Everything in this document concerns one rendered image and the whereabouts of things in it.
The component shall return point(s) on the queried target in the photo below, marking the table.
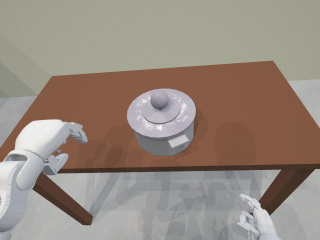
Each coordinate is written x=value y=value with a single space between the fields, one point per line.
x=247 y=117

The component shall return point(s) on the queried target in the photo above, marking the pot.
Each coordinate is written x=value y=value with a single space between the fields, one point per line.
x=167 y=146

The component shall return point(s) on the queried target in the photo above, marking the right robot hand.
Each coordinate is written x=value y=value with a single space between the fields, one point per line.
x=253 y=227

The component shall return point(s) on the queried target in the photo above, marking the knob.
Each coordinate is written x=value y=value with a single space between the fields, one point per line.
x=159 y=99

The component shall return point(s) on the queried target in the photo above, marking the left robot hand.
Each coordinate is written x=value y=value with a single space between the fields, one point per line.
x=43 y=137

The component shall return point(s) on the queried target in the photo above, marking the lid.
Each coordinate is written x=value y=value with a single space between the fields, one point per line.
x=165 y=123

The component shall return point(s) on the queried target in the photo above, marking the robot left forearm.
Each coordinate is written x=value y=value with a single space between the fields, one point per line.
x=18 y=174

